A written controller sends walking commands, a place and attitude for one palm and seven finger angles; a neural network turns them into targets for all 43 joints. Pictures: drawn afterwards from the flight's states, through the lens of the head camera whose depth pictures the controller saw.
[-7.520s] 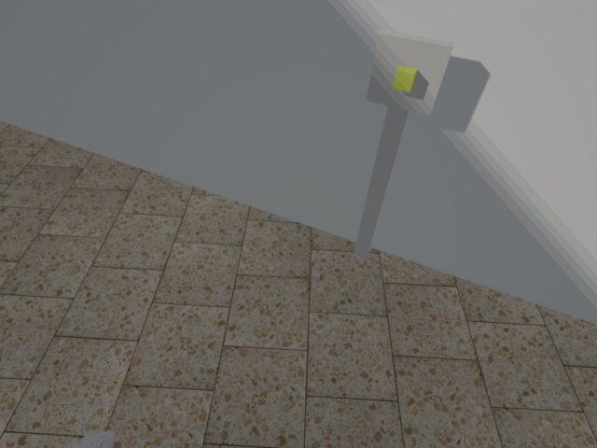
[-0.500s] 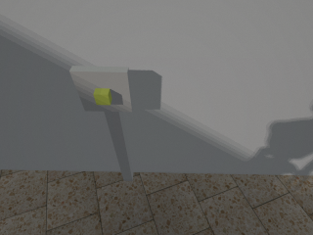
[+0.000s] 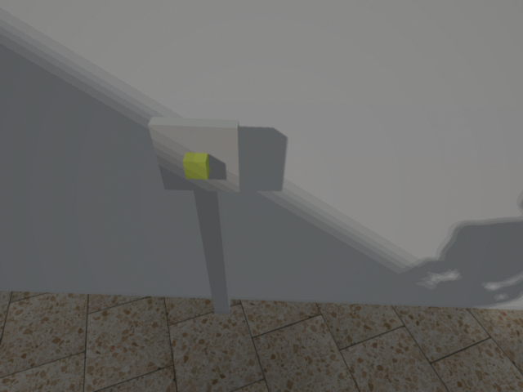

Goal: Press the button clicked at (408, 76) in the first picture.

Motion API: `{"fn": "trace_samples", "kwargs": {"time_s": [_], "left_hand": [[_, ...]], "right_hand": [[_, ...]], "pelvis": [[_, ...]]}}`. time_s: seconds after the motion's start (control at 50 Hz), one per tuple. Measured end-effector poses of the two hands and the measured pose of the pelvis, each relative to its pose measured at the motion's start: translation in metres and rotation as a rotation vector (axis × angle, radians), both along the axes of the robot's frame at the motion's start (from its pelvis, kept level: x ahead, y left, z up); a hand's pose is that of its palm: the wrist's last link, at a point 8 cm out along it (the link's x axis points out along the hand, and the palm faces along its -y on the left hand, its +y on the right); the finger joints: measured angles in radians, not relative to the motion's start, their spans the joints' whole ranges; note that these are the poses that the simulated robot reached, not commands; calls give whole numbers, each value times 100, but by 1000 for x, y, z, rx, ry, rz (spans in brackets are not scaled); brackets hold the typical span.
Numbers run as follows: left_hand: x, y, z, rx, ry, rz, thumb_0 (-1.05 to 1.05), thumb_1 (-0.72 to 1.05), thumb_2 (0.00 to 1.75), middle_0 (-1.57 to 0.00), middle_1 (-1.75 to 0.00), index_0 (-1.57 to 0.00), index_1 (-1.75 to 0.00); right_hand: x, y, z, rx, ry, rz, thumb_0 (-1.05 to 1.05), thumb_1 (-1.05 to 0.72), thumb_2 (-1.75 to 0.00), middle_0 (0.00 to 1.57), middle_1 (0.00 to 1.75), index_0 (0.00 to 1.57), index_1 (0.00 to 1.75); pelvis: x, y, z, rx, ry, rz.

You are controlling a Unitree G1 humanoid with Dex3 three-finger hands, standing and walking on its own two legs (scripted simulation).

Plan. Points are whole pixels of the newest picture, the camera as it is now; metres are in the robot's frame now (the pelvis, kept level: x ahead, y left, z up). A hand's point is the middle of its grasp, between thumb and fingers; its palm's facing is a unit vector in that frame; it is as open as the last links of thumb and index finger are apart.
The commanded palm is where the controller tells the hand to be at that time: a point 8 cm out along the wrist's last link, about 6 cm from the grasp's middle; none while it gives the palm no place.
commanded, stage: look again from close up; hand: left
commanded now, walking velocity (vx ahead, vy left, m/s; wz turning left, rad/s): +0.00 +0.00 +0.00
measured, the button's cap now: (196, 165) +0.55 +0.18 +0.04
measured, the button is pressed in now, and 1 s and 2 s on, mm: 0 0 0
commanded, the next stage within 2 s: shuffle to correct the standing spot in 0.12 s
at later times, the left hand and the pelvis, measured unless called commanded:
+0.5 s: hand out of the picture +0.00 +0.20 -0.17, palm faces -0.03 -0.98 -0.21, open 7.4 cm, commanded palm none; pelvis +0.02 +0.01 +0.00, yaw -1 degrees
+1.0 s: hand out of the picture +0.06 +0.17 -0.18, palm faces +0.02 -0.98 -0.20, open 7.4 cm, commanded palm none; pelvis +0.06 +0.00 +0.00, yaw -2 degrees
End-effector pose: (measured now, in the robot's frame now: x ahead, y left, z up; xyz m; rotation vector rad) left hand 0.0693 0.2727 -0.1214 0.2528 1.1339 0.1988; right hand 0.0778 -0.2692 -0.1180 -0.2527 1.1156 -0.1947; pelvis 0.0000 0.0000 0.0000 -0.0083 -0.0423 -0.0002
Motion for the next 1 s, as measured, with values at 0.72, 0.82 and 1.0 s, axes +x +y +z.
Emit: {"fn": "trace_samples", "kwargs": {"time_s": [0.72,0.82,1.0], "left_hand": [[-94,-87,-39,-200,396,125,1,91,89,-20,-30,-20,-30],[-84,-88,-42,-215,433,124,1,91,89,-20,-30,-20,-30],[-11,-56,-29,-109,242,54,1,91,89,-20,-30,-20,-30]], "right_hand": [[-52,42,-35,105,352,-96,1,-91,-90,21,30,20,30],[-14,48,-29,78,277,-100,2,-92,-90,20,30,20,30],[10,38,-24,80,153,-112,1,-93,-90,21,30,20,30]], "pelvis": [[56,-8,-12,-31,28,6],[69,-1,-10,-14,13,-13],[55,-2,-3,13,22,-35]]}}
